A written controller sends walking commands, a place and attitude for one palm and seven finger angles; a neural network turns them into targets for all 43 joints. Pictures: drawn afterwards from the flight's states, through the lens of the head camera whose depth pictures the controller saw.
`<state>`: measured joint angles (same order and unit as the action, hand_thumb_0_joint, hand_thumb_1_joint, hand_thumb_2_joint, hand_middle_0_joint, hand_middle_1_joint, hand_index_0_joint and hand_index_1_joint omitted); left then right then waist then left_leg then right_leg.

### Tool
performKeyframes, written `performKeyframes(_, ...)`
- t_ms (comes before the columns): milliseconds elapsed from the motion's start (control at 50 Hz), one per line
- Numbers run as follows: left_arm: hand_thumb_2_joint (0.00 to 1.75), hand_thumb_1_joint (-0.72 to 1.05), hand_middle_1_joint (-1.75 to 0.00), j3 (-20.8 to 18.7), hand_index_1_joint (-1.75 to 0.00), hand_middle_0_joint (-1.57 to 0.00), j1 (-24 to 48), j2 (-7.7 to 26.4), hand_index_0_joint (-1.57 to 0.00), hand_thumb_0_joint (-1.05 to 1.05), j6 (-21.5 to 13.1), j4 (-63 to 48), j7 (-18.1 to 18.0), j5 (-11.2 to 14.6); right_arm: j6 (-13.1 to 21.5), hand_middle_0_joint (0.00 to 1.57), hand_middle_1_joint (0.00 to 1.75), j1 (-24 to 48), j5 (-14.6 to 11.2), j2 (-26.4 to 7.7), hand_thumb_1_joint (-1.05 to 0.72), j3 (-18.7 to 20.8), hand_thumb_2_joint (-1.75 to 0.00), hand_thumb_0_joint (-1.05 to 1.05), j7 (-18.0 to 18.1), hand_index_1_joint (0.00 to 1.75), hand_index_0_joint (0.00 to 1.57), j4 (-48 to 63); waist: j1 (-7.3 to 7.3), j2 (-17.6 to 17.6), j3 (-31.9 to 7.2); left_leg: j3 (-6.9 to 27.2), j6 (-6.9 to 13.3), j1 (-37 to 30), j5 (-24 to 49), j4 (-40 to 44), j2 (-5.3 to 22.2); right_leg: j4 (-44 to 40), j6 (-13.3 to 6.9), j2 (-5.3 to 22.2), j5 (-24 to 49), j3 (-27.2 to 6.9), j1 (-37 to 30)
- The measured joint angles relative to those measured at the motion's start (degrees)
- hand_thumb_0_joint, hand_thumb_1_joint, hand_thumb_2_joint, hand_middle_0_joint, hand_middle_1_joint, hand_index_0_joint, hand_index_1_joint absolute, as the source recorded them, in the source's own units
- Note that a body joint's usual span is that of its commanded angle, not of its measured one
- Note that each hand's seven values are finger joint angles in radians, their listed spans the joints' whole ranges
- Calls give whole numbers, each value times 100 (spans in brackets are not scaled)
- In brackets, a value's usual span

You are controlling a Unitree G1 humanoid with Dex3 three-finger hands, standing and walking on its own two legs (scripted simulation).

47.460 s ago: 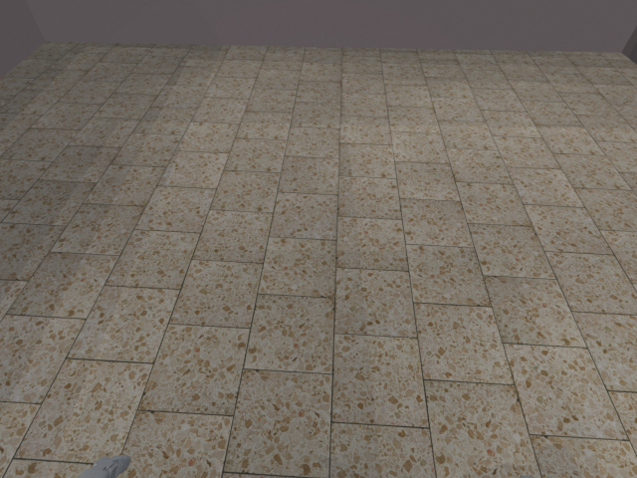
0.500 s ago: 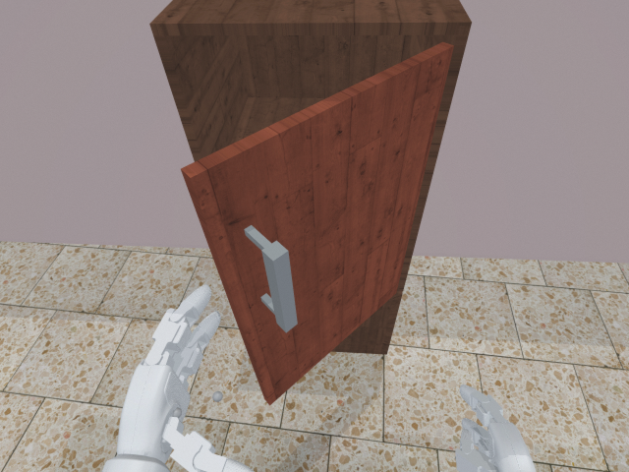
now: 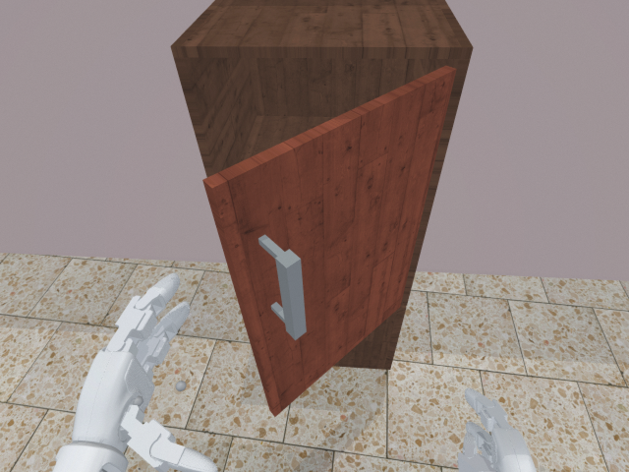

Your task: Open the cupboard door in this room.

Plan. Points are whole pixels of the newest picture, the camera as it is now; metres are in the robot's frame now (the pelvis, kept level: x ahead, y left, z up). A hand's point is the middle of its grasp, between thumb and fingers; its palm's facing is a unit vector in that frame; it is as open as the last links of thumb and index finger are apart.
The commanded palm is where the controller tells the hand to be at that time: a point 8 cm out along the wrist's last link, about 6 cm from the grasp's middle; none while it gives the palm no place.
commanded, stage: draw the hand back to the body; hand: left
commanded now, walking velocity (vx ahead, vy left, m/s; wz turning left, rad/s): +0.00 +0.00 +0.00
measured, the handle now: (282, 289) +0.32 +0.07 +0.09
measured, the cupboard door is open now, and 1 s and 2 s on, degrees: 46 46 46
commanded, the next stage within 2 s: step back with the hand held close in 1.22 s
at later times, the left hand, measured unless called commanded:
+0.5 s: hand (70, 361) +0.19 +0.24 +0.16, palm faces +0.29 -0.90 -0.33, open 13.2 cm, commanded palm +0.14 +0.29 +0.18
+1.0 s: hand (12, 321) +0.20 +0.28 +0.20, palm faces +0.46 -0.81 -0.38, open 7.8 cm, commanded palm +0.15 +0.32 +0.21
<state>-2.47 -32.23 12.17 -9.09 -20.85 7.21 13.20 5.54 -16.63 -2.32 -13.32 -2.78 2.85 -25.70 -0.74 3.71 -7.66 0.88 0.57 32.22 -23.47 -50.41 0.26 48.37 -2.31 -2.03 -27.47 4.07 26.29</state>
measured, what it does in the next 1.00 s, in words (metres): stands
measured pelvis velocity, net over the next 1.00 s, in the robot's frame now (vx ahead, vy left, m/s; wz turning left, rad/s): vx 0.01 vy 0.02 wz -0.01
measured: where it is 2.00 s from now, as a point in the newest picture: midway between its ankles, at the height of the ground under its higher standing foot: outside the picture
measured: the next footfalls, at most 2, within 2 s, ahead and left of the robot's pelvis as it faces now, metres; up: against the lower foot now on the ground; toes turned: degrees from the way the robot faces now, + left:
none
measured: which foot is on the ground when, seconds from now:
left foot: down 0.00-1.00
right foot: down 0.00-1.00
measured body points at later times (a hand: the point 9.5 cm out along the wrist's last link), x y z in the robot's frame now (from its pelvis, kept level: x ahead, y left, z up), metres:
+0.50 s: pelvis +0.00 +0.03 +0.03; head -0.01 +0.02 +0.48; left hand +0.17 +0.29 +0.18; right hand +0.20 -0.17 -0.04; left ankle +0.02 +0.11 -0.70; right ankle -0.03 -0.09 -0.70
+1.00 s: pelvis +0.01 +0.02 +0.04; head -0.01 +0.00 +0.49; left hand +0.17 +0.32 +0.22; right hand +0.20 -0.21 -0.04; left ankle +0.02 +0.11 -0.70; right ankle -0.03 -0.09 -0.70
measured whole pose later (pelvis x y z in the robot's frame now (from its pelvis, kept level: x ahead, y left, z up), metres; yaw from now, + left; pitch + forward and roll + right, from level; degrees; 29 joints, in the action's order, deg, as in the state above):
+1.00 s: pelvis +0.01 +0.02 +0.04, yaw -1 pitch -4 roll -1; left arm -19.2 -26.8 19.1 -4.2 -21.6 -7.0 4.6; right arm 5.3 -11.2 -0.3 -14.0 -1.5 3.8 -35.8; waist -3.7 3.5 0.4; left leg -0.8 2.0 8.7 -12.7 -24.9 -1.3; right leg 22.2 -0.8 -0.8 -15.6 1.9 3.0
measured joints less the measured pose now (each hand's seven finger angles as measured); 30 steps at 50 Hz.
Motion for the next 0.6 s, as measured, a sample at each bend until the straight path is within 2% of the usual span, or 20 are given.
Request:
performKeyframes(160,31,-47,-30,-334,-30,-15,-42,196,-15,-1,190,-267,330,242,214,20,30,90,-46,-68,-90,25,-90,1,45,30,20,-67,-86,-34,42,22,76,-234,55,175,-40,-302,66,28,118,18,-303)
performKeyframes(240,35,-39,-30,-283,-30,-15,-177,404,-16,-1,424,-592,-433,-418,107,20,30,165,30,-1,-90,1,-90,1,170,30,20,-99,-160,-64,99,-44,120,-523,162,461,-63,-594,111,53,250,-53,-575)
performKeyframes(320,39,-28,-30,-256,-30,-16,-308,398,-16,-1,615,-693,-951,-769,14,20,30,232,80,53,-90,-50,-90,1,205,30,20,-135,-183,-45,234,-83,168,-825,322,801,-104,-953,163,91,434,-94,-877)
performKeyframes(440,48,-9,-30,-361,-30,-17,-132,508,-17,-1,690,-647,-1311,-966,29,20,30,298,150,104,-90,-159,-90,1,219,30,20,-368,-250,-36,452,-123,232,-1268,552,1288,-190,-1422,229,171,664,-135,-1307)
performKeyframes(600,59,18,-30,-798,-30,-18,172,589,-18,0,604,-515,-1433,-992,65,20,30,392,201,144,-90,-185,-90,1,150,30,20,-691,-258,-30,620,-208,265,-1823,803,1895,-252,-1966,275,232,914,-228,-1805)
